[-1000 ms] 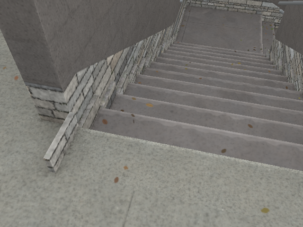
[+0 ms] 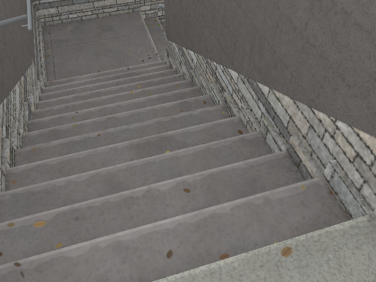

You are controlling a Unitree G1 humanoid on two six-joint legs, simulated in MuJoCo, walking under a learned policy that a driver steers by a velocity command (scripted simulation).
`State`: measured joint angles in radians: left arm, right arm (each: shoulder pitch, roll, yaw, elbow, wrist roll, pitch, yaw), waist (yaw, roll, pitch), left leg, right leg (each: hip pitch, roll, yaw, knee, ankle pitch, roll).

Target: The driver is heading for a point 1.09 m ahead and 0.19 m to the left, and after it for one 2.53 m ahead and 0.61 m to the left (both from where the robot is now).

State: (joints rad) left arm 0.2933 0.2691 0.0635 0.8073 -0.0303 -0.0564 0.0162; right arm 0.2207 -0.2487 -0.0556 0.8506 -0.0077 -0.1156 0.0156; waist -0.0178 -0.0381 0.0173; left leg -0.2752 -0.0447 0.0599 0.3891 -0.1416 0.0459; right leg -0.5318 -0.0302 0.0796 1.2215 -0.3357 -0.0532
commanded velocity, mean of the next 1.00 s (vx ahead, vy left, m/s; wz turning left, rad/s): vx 0.50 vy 0.00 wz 0.18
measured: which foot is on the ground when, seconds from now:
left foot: down 0.00-0.32, up 0.34-1.00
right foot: up 0.00-0.30, down 0.32-1.00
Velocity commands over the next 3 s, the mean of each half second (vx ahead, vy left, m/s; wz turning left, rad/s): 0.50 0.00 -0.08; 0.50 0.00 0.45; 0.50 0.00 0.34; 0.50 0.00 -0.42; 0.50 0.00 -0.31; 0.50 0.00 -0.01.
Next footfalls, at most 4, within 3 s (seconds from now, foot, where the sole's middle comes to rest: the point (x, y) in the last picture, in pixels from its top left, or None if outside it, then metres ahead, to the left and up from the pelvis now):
0.32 right None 0.33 -0.16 -0.78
1.02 left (143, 256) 0.64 0.19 -0.93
1.60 right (166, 198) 1.00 0.12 -1.08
2.08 left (112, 184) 1.18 0.43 -1.23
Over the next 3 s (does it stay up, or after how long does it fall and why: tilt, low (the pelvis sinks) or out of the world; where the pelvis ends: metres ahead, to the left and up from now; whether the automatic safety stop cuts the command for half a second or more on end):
stays up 1.55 0.28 -0.62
